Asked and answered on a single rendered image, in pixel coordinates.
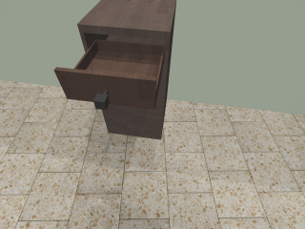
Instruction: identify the handle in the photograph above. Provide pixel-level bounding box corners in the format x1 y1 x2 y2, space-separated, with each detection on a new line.
93 90 110 111

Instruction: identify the cabinet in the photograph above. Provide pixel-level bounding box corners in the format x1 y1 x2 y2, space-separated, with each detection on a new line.
77 0 176 140

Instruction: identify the drawer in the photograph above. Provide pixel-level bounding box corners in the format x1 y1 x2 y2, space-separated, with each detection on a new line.
54 39 165 110

